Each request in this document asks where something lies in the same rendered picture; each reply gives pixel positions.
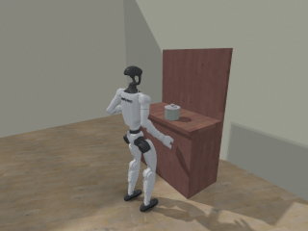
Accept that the robot left thigh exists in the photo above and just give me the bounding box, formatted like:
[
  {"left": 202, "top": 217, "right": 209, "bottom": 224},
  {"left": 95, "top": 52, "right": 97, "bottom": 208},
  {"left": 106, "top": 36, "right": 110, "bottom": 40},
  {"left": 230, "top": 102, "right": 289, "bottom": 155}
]
[{"left": 123, "top": 134, "right": 141, "bottom": 171}]

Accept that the robot right upper arm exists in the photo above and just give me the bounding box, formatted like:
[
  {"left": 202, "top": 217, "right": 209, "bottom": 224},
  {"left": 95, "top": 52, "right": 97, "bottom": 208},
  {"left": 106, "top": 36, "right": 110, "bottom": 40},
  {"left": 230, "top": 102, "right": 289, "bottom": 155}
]
[{"left": 138, "top": 93, "right": 151, "bottom": 128}]

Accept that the robot right forearm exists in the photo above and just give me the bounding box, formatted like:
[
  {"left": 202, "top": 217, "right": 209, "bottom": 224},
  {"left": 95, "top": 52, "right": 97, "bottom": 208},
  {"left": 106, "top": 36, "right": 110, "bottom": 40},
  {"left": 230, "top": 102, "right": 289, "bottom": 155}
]
[{"left": 145, "top": 120, "right": 166, "bottom": 141}]

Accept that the robot right hand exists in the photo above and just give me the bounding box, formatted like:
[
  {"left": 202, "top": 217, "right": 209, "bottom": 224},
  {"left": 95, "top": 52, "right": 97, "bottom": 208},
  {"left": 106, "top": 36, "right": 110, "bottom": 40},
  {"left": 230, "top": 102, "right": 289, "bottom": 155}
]
[{"left": 162, "top": 136, "right": 174, "bottom": 149}]

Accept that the robot left forearm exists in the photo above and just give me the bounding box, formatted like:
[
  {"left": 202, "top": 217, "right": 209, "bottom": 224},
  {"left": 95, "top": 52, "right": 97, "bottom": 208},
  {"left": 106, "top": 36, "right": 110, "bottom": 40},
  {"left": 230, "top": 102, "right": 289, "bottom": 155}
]
[{"left": 115, "top": 105, "right": 122, "bottom": 114}]

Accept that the robot left upper arm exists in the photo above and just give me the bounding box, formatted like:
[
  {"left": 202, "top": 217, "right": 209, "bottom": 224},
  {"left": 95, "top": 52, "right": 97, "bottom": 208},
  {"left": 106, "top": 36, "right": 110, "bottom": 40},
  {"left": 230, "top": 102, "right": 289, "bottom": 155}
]
[{"left": 106, "top": 88, "right": 126, "bottom": 116}]

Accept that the pot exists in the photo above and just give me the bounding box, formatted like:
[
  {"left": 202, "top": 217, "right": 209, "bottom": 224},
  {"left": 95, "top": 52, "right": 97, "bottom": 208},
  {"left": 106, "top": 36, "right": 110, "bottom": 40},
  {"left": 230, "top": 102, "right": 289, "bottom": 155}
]
[{"left": 165, "top": 109, "right": 180, "bottom": 120}]

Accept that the humanoid robot torso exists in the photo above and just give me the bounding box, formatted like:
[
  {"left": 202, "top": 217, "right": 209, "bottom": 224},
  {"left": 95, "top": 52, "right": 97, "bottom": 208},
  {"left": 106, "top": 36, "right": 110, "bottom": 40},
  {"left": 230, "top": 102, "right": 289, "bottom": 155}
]
[{"left": 120, "top": 87, "right": 144, "bottom": 146}]

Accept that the table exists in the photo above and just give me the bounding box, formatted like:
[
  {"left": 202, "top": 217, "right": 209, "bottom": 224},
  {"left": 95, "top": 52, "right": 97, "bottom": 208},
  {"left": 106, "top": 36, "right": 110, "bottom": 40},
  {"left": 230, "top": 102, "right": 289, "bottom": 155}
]
[{"left": 140, "top": 48, "right": 233, "bottom": 199}]

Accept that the lid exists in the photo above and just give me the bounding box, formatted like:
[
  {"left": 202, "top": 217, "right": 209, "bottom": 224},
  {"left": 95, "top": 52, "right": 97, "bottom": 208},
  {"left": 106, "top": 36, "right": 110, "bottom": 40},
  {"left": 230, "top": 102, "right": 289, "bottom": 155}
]
[{"left": 165, "top": 105, "right": 181, "bottom": 111}]

